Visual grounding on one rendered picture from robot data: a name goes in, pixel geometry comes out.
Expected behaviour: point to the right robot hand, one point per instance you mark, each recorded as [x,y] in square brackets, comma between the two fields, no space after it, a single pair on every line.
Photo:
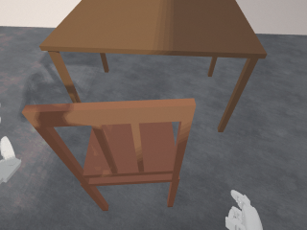
[247,219]

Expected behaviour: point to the table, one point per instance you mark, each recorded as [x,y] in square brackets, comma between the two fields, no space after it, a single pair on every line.
[187,28]

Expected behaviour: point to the chair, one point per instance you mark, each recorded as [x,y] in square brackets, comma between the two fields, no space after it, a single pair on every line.
[131,142]

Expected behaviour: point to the left robot hand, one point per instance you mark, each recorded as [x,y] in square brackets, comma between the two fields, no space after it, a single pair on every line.
[9,164]

